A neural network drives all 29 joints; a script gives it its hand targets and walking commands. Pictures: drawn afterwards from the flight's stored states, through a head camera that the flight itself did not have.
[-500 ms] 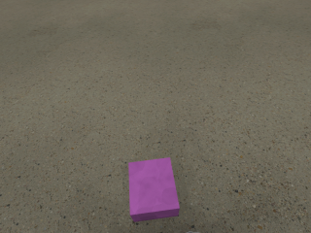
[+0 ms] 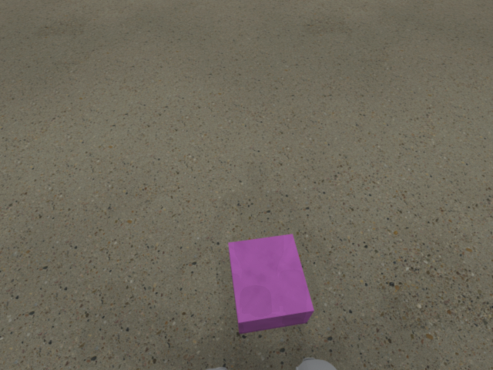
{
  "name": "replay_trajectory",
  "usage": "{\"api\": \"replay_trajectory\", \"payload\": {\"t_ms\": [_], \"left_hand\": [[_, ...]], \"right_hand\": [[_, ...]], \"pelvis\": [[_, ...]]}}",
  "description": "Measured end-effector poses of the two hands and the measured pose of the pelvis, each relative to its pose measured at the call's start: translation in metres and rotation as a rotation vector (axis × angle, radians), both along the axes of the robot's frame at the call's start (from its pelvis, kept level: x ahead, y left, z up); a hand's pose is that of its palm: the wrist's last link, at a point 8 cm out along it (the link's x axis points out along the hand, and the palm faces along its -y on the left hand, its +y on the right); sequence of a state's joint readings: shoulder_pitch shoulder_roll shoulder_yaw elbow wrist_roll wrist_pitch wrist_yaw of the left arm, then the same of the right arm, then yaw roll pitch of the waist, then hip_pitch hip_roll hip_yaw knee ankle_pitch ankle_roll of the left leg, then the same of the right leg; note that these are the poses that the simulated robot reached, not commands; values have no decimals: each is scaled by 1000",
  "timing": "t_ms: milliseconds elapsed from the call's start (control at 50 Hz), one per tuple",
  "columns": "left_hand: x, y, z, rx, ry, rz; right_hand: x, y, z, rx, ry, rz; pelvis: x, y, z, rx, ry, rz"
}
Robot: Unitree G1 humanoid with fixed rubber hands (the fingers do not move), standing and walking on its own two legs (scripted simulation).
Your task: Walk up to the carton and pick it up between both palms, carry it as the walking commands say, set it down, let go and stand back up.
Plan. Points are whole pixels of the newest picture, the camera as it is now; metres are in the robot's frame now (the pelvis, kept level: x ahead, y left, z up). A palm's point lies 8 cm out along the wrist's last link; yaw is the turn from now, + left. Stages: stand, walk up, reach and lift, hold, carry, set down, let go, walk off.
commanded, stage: walk up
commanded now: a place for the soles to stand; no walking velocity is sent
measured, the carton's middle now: (266, 282) +0.50 -0.06 -0.66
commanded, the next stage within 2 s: none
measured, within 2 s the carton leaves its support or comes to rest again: neither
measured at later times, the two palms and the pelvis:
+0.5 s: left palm out of the picture +0.12 +0.26 -0.10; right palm out of the picture +0.11 -0.35 -0.09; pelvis +0.05 -0.04 +0.01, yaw +0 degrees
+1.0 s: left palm out of the picture +0.11 +0.23 -0.09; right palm out of the picture +0.14 -0.39 -0.10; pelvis +0.06 -0.08 +0.01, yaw +4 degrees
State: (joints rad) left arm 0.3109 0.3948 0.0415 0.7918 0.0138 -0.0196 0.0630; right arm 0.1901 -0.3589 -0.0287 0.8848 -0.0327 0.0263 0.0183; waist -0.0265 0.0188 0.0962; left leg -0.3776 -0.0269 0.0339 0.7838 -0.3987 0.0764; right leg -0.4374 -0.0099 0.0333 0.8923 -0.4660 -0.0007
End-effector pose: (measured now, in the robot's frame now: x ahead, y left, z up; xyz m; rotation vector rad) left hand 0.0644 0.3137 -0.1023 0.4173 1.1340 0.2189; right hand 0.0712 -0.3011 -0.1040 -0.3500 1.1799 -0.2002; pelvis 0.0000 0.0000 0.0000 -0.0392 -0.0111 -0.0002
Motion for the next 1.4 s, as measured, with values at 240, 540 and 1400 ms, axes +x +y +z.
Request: {"api": "replay_trajectory", "payload": {"t_ms": [240, 540, 1400], "left_hand": [[17, -11, -14, -114, 66, 6], [59, -59, 8, -32, -13, 0], [49, -85, 5, -67, 1, 69]], "right_hand": [[19, -8, 43, -98, -41, -19], [44, -60, 5, -15, -50, -37], [68, -93, 10, -66, -21, 70]], "pelvis": [[24, 4, 16, 1, -1, 0], [51, -54, 5, 66, -26, 14], [51, -81, 6, 67, -9, 81]]}}
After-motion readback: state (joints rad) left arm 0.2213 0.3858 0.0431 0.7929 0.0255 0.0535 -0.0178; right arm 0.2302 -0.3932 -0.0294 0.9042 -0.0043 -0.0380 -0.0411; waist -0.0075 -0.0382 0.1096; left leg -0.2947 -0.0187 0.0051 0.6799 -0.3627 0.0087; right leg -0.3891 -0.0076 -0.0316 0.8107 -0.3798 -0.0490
